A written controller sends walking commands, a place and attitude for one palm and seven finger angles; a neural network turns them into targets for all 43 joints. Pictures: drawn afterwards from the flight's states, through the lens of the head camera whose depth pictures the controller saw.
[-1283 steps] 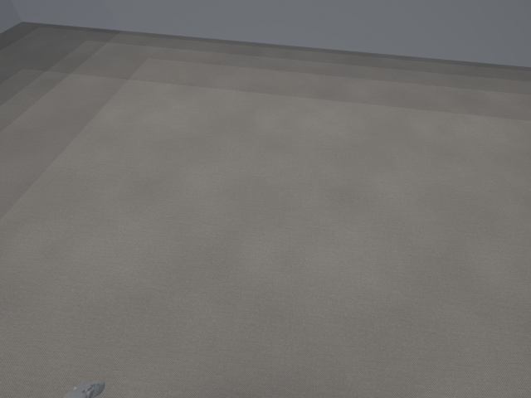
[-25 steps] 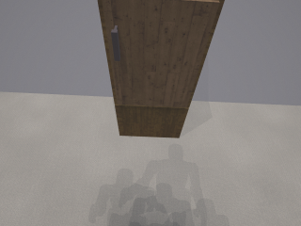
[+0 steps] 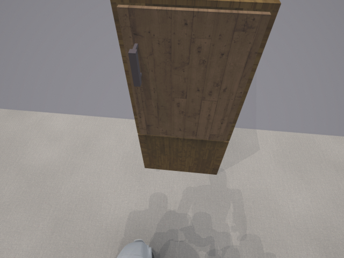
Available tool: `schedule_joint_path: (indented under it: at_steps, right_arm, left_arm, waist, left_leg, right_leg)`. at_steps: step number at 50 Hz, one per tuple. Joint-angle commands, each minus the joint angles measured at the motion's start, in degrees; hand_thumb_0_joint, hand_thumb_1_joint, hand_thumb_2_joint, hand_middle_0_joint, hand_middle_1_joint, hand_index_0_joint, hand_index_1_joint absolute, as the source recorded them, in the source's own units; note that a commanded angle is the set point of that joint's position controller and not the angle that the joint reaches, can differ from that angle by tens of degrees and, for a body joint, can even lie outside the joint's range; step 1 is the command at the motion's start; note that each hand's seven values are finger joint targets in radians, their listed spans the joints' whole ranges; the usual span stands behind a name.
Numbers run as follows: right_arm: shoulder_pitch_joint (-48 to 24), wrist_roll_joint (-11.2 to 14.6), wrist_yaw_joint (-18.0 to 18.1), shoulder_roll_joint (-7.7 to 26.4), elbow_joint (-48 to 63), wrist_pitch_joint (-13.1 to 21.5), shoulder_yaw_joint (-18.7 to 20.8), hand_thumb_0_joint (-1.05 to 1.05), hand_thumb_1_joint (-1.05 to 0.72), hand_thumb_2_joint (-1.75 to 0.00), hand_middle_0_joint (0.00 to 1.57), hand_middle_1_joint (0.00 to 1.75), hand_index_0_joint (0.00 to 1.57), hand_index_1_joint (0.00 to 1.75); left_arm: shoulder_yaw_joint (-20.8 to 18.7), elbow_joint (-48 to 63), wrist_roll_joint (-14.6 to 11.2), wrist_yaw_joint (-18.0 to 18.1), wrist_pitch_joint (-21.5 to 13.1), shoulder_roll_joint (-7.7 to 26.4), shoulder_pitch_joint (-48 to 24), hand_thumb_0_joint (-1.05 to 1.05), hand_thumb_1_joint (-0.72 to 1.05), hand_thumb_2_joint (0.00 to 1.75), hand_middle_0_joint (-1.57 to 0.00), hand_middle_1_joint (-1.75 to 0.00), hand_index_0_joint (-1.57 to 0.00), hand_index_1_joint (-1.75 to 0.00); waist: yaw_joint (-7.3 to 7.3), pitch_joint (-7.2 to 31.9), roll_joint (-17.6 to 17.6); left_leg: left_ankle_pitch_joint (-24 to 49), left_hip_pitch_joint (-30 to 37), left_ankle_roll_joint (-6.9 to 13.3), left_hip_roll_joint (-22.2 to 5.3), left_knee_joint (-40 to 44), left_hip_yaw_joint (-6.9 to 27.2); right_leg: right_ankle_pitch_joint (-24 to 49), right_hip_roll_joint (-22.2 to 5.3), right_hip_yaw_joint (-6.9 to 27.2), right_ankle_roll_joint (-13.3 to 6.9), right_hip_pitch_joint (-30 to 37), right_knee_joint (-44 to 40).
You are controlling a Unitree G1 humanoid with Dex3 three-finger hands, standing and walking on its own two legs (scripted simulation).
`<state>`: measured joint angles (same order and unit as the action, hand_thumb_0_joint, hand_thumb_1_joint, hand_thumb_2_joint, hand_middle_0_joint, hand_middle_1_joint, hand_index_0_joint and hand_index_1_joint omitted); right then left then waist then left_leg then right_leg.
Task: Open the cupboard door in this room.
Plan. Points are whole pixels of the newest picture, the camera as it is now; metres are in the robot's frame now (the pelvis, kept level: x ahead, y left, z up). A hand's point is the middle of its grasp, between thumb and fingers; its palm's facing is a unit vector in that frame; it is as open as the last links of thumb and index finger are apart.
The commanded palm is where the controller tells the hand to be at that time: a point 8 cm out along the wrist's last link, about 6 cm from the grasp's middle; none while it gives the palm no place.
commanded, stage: take the last steps up to it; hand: left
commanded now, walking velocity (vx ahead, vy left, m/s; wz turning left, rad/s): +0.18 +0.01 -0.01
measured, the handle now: (136, 65) +0.67 +0.17 +0.06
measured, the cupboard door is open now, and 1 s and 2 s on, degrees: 0 0 0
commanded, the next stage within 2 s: come to a stop and stand still in 0.10 s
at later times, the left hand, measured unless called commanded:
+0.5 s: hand (111, 245) +0.17 +0.18 -0.17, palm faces +0.00 -0.97 -0.24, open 7.3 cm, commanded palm none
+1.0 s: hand out of the picture +0.09 +0.24 -0.17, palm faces +0.05 -0.97 -0.22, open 7.4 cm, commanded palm none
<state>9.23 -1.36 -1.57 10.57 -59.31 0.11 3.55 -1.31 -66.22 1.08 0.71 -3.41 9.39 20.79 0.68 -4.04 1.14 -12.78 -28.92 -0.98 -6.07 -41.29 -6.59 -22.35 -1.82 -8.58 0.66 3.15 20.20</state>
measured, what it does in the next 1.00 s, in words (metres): steps on the spot: left foot, then right foot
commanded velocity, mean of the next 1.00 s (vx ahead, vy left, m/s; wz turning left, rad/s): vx -0.07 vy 0.01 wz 0.00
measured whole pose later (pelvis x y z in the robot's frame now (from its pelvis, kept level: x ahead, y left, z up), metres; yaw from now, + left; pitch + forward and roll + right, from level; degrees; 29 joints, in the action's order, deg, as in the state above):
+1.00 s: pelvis +0.08 +0.04 +0.01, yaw +0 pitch +0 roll +1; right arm 11.2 -1.1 1.8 8.6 -60.9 -0.6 2.1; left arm -1.6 -62.0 0.7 1.1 1.9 12.2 13.3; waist 1.2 -1.9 -2.0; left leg -13.3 -12.0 1.3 0.4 -25.2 -4.5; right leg -20.9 -2.7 -1.5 1.5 -14.5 36.3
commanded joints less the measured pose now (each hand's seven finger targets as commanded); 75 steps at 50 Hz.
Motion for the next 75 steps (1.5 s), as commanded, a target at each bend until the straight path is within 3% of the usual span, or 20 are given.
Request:
schedule_joint_path:
  at_steps: [1, 2, 3, 4, 8, 13, 18, 20, 22, 27, 31, 36, 39, 42, 47, 51, 52, 54, 60, 75]
  right_arm:
    - [10.3, -0.3, 0.7, 4.5, 0.2, 2.4, 0.2, 0.0, -0.9, -0.9, 0.2, 0.3, 0.2, 0.3]
    - [17.6, -0.8, 1.4, 9.4, -1.6, 2.8, 1.1, 0.0, -0.9, -0.9, 0.2, 0.3, 0.2, 0.3]
    - [22.0, -0.8, 2.0, 14.8, -2.5, 2.8, 2.3, 0.0, -0.9, -0.9, 0.2, 0.3, 0.2, 0.3]
    - [20.7, 0.2, 2.3, 15.1, -2.6, 2.3, 2.1, 0.0, -0.9, -0.9, 0.2, 0.3, 0.2, 0.3]
    - [7.7, 0.0, 2.6, 6.5, 0.5, 3.3, -0.1, 0.0, -0.9, -0.9, 0.2, 0.3, 0.2, 0.3]
    - [3.7, 0.3, 3.0, 4.6, 1.0, 3.2, -0.7, 0.0, -0.9, -0.9, 0.2, 0.3, 0.2, 0.3]
    - [1.8, 0.8, 3.4, 5.2, -0.1, 1.2, 0.0, 0.0, -0.9, -0.9, 0.2, 0.3, 0.2, 0.3]
    - [4.4, 1.3, 2.9, 2.9, 0.0, 0.2, 0.2, 0.0, -0.9, -0.9, 0.2, 0.3, 0.2, 0.3]
    - [6.8, 1.3, 2.9, 1.2, 0.1, -1.9, 0.3, 0.0, -0.9, -0.9, 0.2, 0.3, 0.2, 0.3]
    - [4.9, 1.4, 3.1, 3.0, 0.2, -2.2, 0.6, 0.0, -0.9, -0.9, 0.2, 0.3, 0.2, 0.3]
    - [3.6, 1.3, 2.8, 2.9, 1.6, -2.1, 0.3, 0.0, -0.9, -0.9, 0.2, 0.3, 0.2, 0.3]
    - [10.1, 1.1, 2.6, 2.8, -0.2, -1.2, 0.0, 0.0, -0.9, -0.9, 0.2, 0.3, 0.2, 0.3]
    - [4.7, -0.1, 2.8, 10.2, 3.1, -0.6, 0.9, 0.0, -0.9, -0.9, 0.2, 0.3, 0.2, 0.3]
    - [-1.9, -0.1, 3.5, 7.1, 3.9, -0.2, -0.3, 0.0, -0.9, -0.9, 0.2, 0.3, 0.2, 0.3]
    - [3.7, 0.4, 3.5, 6.5, 0.5, 0.4, 0.0, 0.0, -0.9, -0.9, 0.2, 0.3, 0.2, 0.3]
    - [6.3, 1.8, 3.3, 4.1, -0.9, 0.9, -0.4, 0.0, -0.9, -0.9, 0.2, 0.3, 0.2, 0.3]
    - [6.4, 1.8, 3.0, 3.5, -0.9, 0.8, -0.7, 0.0, -0.9, -0.9, 0.2, 0.3, 0.2, 0.3]
    - [5.5, 1.3, 3.2, 3.8, -1.5, 0.3, -0.9, 0.0, -0.9, -0.9, 0.2, 0.3, 0.2, 0.3]
    - [6.8, 1.2, 3.1, 3.5, -3.7, 0.3, -1.8, 0.0, -0.9, -0.9, 0.2, 0.3, 0.2, 0.3]
    - [11.6, 1.0, 3.5, 1.3, -5.5, 0.8, -2.0, 0.0, -0.9, -0.9, 0.2, 0.3, 0.2, 0.3]
  left_arm:
    - [-1.8, 2.1, -0.2, 0.8, -0.6, 9.4, 0.6, 0.0, 0.9, 0.9, -0.2, -0.3, -0.2, -0.3]
    - [-1.6, 2.7, -0.5, 0.5, -0.4, 7.7, 2.1, 0.0, 0.9, 0.9, -0.2, -0.3, -0.2, -0.3]
    - [-1.0, 3.7, -1.3, -0.1, -0.4, 4.0, 4.9, 0.0, 0.9, 0.9, -0.2, -0.3, -0.2, -0.3]
    - [-0.7, 4.7, -0.7, 0.3, -0.2, 4.0, 3.2, 0.0, 0.9, 0.9, -0.2, -0.3, -0.2, -0.3]
    - [-1.1, 4.6, 0.3, -0.8, 0.9, 2.4, -1.8, 0.0, 0.9, 0.9, -0.2, -0.3, -0.2, -0.3]
    - [-0.4, 4.0, 0.0, 0.1, 3.0, -0.7, 2.2, 0.0, 0.9, 0.9, -0.2, -0.3, -0.2, -0.3]
    - [-0.7, 3.9, 0.1, 0.9, 3.5, 3.0, 3.0, 0.0, 0.9, 0.9, -0.2, -0.3, -0.2, -0.3]
    - [-1.4, 5.5, 0.7, 1.1, 3.1, 8.5, 0.3, 0.0, 0.9, 0.9, -0.2, -0.3, -0.2, -0.3]
    - [-2.5, 7.4, 0.3, 1.1, 2.7, 12.5, -3.3, 0.0, 0.9, 0.9, -0.2, -0.3, -0.2, -0.3]
    - [-3.5, 9.2, 0.4, 2.1, 3.3, 10.9, -6.9, 0.0, 0.9, 0.9, -0.2, -0.3, -0.2, -0.3]
    - [-4.0, 10.2, 0.8, 2.2, 3.7, 11.7, -7.5, 0.0, 0.9, 0.9, -0.2, -0.3, -0.2, -0.3]
    - [-3.8, 10.5, 0.1, 1.6, 4.4, 11.6, -10.9, 0.0, 0.9, 0.9, -0.2, -0.3, -0.2, -0.3]
    - [-2.5, 12.4, -0.3, 1.0, 5.7, 5.6, -12.6, 0.0, 0.9, 0.9, -0.2, -0.3, -0.2, -0.3]
    - [-2.7, 9.2, 0.2, 0.5, 6.1, 6.4, -8.4, 0.0, 0.9, 0.9, -0.2, -0.3, -0.2, -0.3]
    - [-0.6, 7.6, -0.2, 0.6, 4.4, 4.2, -8.0, 0.0, 0.9, 0.9, -0.2, -0.3, -0.2, -0.3]
    - [0.2, 4.1, -0.3, 1.4, 2.5, 6.8, -3.2, 0.0, 0.9, 0.9, -0.2, -0.3, -0.2, -0.3]
    - [0.2, 4.4, -0.4, 1.4, 2.5, 7.7, -4.5, 0.0, 0.9, 0.9, -0.2, -0.3, -0.2, -0.3]
    - [0.2, 3.9, -0.5, 1.3, 2.2, 7.0, -4.8, 0.0, 0.9, 0.9, -0.2, -0.3, -0.2, -0.3]
    - [0.7, 3.1, -0.6, 1.3, 2.7, 5.2, -3.9, 0.0, 0.9, 0.9, -0.2, -0.3, -0.2, -0.3]
    - [0.7, 2.6, -0.6, 1.4, 2.6, 3.0, -0.8, 0.0, 0.9, 0.9, -0.2, -0.3, -0.2, -0.3]
  waist:
    - [-5.83, 3.6, -5.8]
    - [-7.91, 10.3, 3.3]
    - [-7.88, 15.4, 16.3]
    - [-7.4, 16.3, 14.6]
    - [-2.29, 1.5, 3.3]
    - [0.92, 3.5, 3.3]
    - [2.58, 1.5, 4.0]
    - [0.83, 0.6, -5.6]
    - [-0.27, 2.8, -16.1]
    - [1.14, 8.5, -8.2]
    - [1.96, 10.6, -11.4]
    - [-1.91, 9.3, -10.9]
    - [-1.7, 0.4, 14.8]
    - [1.97, -1.3, 9.0]
    - [-0.68, 3.4, 5.9]
    - [-1.48, 6.1, -2.5]
    - [-1.93, 4.7, -0.8]
    - [-1.81, 4.1, -9.8]
    - [-1.57, -1.4, -3.8]
    - [-0.91, -1.2, -1.3]
  left_leg:
    - [5.4, 19.6, 1.9, 4.7, 11.3, -2.4]
    - [14.1, 33.8, 4.5, -2.4, 12.3, 5.7]
    - [23.2, 43.3, 11.9, -17.5, 16.3, 25.0]
    - [15.1, 39.5, 14.2, -20.3, 21.6, 28.1]
    - [5.0, 15.5, 10.4, -13.4, 27.9, 15.0]
    - [20.5, 11.8, 9.8, -9.4, 26.0, 6.2]
    - [14.4, 10.2, 6.4, -7.2, 18.5, 5.0]
    - [-1.6, 9.1, 1.5, 0.7, 10.2, 1.3]
    - [-18.3, 11.3, -0.4, 4.6, -3.0, 1.3]
    - [-18.8, 4.1, -1.0, 4.9, -17.9, 7.6]
    - [-17.7, 6.1, -1.7, 5.0, -9.6, 6.8]
    - [-0.9, 21.2, -1.1, 5.1, 16.2, 2.5]
    - [-0.7, 8.6, 8.2, -13.9, 31.8, 24.4]
    - [-1.2, 6.9, 8.8, -8.4, 29.9, 16.3]
    - [15.9, 22.0, 9.5, -7.4, 25.0, 13.3]
    - [13.4, 20.2, 2.6, -0.9, 17.2, 8.5]
    - [10.3, 19.7, 1.8, 0.2, 18.7, 8.1]
    - [7.6, 22.4, 1.0, 0.8, 18.7, 6.7]
    - [0.9, 20.6, 1.4, 0.4, 22.8, 7.7]
    - [-1.2, 17.6, 1.8, 0.1, 23.7, 8.5]
  right_leg:
    - [43.8, -10.9, 3.1, -5.0, -7.8, 13.2]
    - [30.2, -6.3, 1.0, -2.6, -17.0, 26.3]
    - [-7.6, 1.0, -0.5, -0.8, -30.1, 42.4]
    - [-14.3, 0.6, 5.5, -1.7, -32.5, 51.0]
    - [-2.8, -5.6, 7.5, -1.1, -31.4, 46.9]
    - [3.9, -4.5, 6.3, 0.9, -22.3, 29.0]
    - [15.4, -3.5, 4.7, 1.3, -13.4, 9.7]
    - [30.4, -11.1, 14.8, -2.6, -15.3, 4.6]
    - [37.8, -20.6, 23.0, -11.2, -19.6, -2.0]
    - [53.5, -19.0, 16.4, -13.2, -7.9, 3.9]
    - [49.2, -17.7, 16.0, -12.7, -6.5, 3.8]
    - [25.8, -12.9, 12.9, -6.2, -17.3, 5.9]
    - [-5.9, -0.4, 6.1, 0.9, -25.9, 23.9]
    - [-2.3, -0.5, 10.3, -0.1, -24.4, 34.1]
    - [-2.2, -1.3, 7.4, 1.0, -22.4, 16.7]
    - [22.9, -7.0, 13.7, -1.3, -10.7, -1.4]
    - [25.4, -8.8, 13.5, -2.3, -11.7, -0.1]
    - [23.4, -7.7, 13.9, -2.9, -15.3, -0.5]
    - [6.2, -5.1, 13.2, -1.9, -18.8, -3.9]
    - [6.7, -4.3, 11.9, -1.8, -17.3, -3.2]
